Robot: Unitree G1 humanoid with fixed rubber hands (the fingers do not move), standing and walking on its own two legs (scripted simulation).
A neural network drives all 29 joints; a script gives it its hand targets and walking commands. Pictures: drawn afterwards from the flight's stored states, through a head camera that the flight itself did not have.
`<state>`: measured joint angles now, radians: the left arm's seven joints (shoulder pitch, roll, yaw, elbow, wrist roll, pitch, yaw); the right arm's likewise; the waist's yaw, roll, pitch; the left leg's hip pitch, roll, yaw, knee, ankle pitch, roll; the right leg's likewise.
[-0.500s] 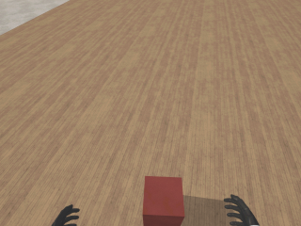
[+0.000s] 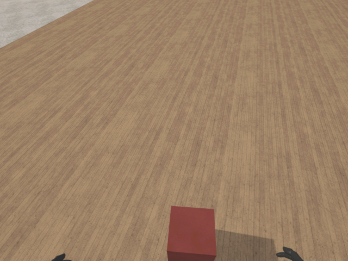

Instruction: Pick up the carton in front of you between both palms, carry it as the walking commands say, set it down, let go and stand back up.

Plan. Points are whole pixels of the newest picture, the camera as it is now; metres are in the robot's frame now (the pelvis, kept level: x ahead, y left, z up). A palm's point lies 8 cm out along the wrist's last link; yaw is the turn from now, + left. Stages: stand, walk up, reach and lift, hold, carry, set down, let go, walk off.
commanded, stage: stand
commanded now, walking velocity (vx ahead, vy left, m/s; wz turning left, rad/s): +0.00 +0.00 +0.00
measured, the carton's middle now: (190, 237) +0.40 -0.08 -0.65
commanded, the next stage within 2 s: none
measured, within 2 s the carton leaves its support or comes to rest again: neither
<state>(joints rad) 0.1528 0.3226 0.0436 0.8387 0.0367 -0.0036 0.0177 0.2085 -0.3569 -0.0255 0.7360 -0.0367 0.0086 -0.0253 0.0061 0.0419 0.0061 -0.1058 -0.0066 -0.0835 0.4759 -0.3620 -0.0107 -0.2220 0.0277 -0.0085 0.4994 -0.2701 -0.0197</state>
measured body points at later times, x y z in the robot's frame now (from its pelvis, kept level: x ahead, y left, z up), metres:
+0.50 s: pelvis -0.02 +0.00 +0.01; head -0.02 -0.01 +0.46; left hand +0.10 +0.31 -0.10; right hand +0.10 -0.30 -0.11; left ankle -0.07 +0.13 -0.74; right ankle +0.00 -0.11 -0.74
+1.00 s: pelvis -0.03 +0.00 +0.01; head -0.03 -0.01 +0.46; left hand +0.07 +0.31 -0.10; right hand +0.08 -0.31 -0.11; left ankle -0.07 +0.13 -0.74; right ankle +0.00 -0.11 -0.74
